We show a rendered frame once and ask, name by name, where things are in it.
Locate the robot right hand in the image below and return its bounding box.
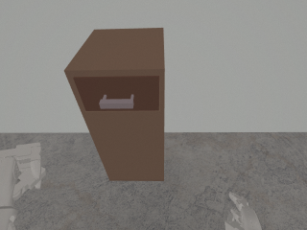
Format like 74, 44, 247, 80
224, 192, 262, 230

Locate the cabinet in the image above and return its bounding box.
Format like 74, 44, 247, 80
64, 28, 165, 181

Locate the robot left hand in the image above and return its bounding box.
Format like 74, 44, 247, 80
0, 142, 46, 207

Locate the handle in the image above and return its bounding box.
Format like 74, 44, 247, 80
99, 94, 134, 109

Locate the drawer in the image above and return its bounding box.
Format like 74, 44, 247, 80
73, 76, 159, 111

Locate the left robot forearm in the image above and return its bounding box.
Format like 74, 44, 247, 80
0, 206, 18, 230

